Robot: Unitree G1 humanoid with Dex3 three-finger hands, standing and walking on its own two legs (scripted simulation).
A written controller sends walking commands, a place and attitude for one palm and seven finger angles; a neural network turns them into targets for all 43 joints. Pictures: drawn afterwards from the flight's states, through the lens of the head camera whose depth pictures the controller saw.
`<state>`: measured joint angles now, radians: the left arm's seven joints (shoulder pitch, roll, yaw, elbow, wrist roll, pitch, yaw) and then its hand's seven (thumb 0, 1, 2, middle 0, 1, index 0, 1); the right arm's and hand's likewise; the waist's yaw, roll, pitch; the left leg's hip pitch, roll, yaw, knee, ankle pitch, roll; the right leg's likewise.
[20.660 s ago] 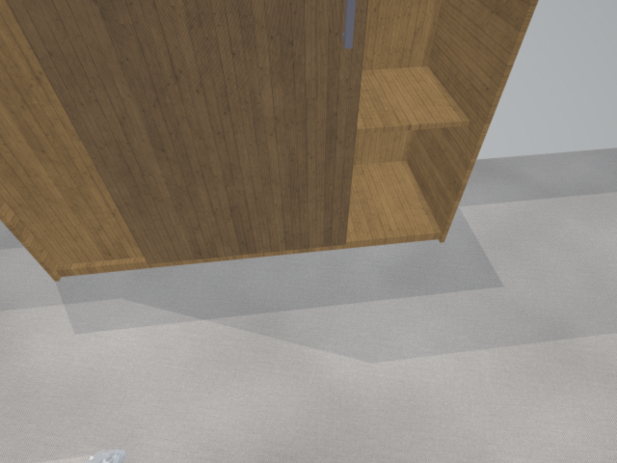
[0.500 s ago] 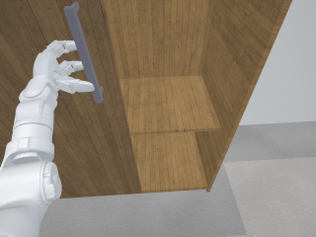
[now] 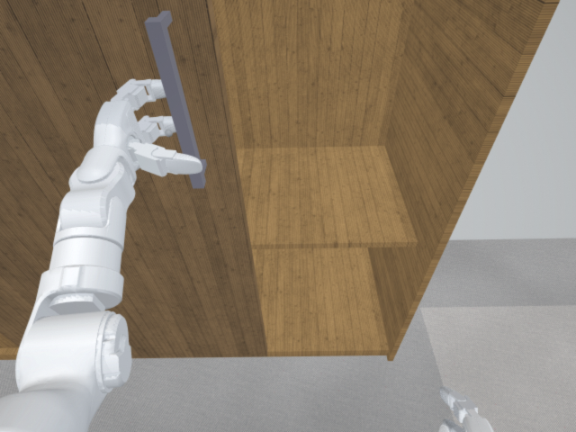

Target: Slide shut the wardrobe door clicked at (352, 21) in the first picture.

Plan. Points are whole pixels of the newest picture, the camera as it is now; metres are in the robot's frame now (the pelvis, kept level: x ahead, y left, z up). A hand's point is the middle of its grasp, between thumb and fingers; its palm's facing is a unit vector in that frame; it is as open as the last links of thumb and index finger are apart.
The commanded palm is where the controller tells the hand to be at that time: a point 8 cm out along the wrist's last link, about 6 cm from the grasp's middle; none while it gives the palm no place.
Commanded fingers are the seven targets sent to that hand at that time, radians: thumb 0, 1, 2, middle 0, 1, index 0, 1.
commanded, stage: slide the fingers in behind the handle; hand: left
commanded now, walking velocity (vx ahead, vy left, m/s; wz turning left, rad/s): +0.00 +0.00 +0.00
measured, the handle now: (184, 110) +0.50 +0.17 +0.23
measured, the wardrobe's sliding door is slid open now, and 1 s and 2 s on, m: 0.42 0.42 0.42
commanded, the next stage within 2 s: move the hooked fingers beside the handle in 0.04 s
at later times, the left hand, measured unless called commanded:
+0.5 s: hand (173, 132) +0.43 +0.17 +0.23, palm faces +0.06 -1.00 +0.00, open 14.1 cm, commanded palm +0.41 +0.23 +0.23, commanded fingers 0.00 -0.50 0.30 -0.30 -1.20 -0.30 -1.20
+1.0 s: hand (158, 133) +0.43 +0.19 +0.23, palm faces +0.07 -1.00 -0.01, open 14.0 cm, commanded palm +0.41 +0.25 +0.23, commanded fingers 0.00 -0.50 0.30 -0.30 -1.20 -0.30 -1.20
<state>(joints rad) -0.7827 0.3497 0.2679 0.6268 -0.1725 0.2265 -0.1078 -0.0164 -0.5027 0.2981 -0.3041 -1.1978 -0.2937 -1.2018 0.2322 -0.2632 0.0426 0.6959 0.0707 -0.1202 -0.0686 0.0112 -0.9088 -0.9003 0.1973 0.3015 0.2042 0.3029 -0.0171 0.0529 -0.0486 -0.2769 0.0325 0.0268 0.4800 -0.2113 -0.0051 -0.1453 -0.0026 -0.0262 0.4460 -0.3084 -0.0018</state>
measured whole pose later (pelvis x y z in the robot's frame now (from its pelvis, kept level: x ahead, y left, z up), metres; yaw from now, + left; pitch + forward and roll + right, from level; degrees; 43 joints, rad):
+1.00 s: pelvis +0.00 +0.00 +0.00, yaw +0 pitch +1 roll +0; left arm -0.77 0.40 0.30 0.64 -0.18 0.22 -0.17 -0.02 -0.50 0.30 -0.30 -1.20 -0.30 -1.20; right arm 0.26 -0.28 0.04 0.70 0.07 -0.12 -0.08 0.01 -0.91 -0.90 0.20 0.30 0.20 0.30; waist -0.03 0.05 -0.04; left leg -0.28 0.03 0.02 0.48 -0.21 -0.01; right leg -0.14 0.00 -0.03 0.44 -0.31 0.00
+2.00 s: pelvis +0.00 +0.00 +0.00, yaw +0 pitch +1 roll -1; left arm -0.78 0.47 0.32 0.70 -0.18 0.20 -0.23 -0.02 -0.50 0.30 -0.30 -1.20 -0.31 -1.20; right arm 0.28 -0.29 0.04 0.70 0.08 -0.13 -0.08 0.01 -0.91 -0.90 0.20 0.30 0.20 0.30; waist -0.04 0.06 -0.04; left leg -0.29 0.03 0.01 0.49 -0.21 -0.01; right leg -0.15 0.00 -0.04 0.44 -0.31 -0.01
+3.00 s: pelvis +0.01 +0.00 +0.00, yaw +0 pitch +1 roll +0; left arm -0.69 0.39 0.30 0.51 -0.20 0.25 -0.18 -0.02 -0.50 0.30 -0.30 -1.20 -0.30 -1.20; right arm 0.25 -0.27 0.04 0.68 0.08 -0.10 -0.07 0.01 -0.91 -0.90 0.20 0.30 0.20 0.30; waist -0.02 0.06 -0.06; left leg -0.27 0.03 0.02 0.49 -0.23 0.00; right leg -0.14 -0.01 -0.03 0.45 -0.32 0.00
